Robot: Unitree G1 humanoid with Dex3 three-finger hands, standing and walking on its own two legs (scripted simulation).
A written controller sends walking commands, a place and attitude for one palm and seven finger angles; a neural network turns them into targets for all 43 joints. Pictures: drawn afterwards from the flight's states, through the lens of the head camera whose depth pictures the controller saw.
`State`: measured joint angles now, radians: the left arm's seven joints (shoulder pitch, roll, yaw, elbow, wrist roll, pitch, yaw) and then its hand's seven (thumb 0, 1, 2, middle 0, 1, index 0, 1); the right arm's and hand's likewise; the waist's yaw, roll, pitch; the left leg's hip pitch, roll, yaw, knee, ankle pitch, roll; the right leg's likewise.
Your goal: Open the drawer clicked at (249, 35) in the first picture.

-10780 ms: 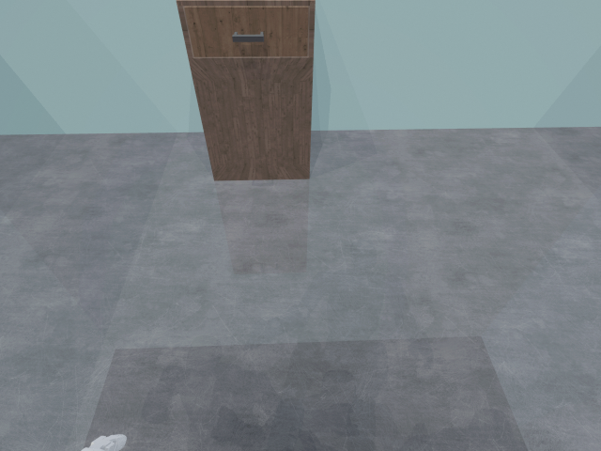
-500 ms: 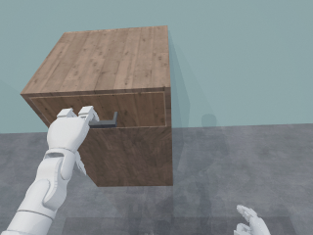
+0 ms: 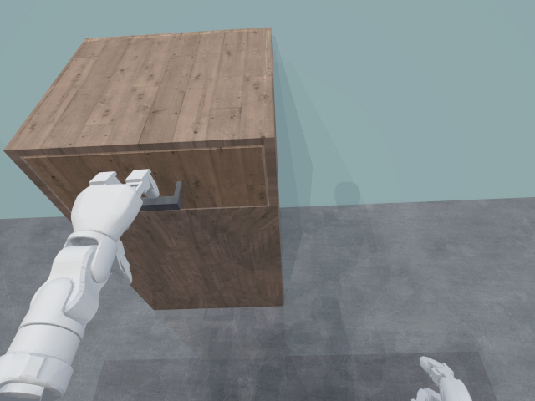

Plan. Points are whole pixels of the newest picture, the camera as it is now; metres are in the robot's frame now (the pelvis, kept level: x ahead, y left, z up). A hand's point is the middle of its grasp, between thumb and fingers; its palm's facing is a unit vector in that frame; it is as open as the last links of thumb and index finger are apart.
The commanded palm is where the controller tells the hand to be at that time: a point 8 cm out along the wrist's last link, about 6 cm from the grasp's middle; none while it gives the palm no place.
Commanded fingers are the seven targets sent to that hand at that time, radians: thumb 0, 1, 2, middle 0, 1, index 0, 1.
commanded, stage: move the hooked fingers above the handle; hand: left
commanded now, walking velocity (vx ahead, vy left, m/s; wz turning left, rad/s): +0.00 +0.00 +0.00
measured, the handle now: (153, 195) +0.48 +0.29 -0.03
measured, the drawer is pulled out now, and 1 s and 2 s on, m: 0.00 0.00 0.00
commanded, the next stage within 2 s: none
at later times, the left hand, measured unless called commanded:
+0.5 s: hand (132, 206) +0.40 +0.28 +0.04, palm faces -0.01 -0.04 -1.00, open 13.8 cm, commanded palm +0.38 +0.28 +0.10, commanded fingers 0.00 -0.50 0.30 -0.30 -1.20 -0.30 -1.20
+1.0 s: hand (140, 194) +0.44 +0.28 +0.03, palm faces -0.04 -0.02 -1.00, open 13.8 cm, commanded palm +0.41 +0.29 +0.08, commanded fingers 0.00 -0.50 0.30 -0.30 -1.20 -0.30 -1.20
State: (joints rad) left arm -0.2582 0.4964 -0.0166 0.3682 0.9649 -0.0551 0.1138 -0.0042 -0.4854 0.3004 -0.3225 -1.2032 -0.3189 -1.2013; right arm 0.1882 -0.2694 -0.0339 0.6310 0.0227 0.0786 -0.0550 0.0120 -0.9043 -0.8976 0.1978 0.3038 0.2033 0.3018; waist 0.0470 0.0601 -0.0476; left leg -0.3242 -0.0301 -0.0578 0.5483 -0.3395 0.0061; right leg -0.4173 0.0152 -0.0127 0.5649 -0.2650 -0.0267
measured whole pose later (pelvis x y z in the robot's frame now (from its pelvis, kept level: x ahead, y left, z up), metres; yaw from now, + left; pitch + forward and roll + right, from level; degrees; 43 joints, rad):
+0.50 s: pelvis +0.00 +0.02 -0.01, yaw -1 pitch +11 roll +0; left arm -0.44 0.50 0.00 0.62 1.02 -0.09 0.20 0.00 -0.48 0.30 -0.32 -1.20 -0.32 -1.20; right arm 0.29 -0.26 -0.05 0.65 0.02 0.09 -0.04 0.01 -0.90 -0.90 0.20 0.30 0.20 0.30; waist 0.00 0.05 -0.09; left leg -0.45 -0.05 -0.03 0.63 -0.37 0.04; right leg -0.54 0.00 0.02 0.62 -0.27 0.00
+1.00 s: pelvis +0.00 +0.02 -0.01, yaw -2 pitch +15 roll +0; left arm -0.60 0.53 0.04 0.85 1.06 -0.10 0.25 0.00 -0.48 0.30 -0.32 -1.20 -0.32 -1.20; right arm 0.31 -0.26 -0.05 0.66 0.01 0.12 -0.02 0.01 -0.90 -0.90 0.20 0.30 0.20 0.30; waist -0.03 0.05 -0.12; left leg -0.54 -0.03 -0.02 0.68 -0.39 0.03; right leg -0.63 0.02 0.02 0.66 -0.29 0.00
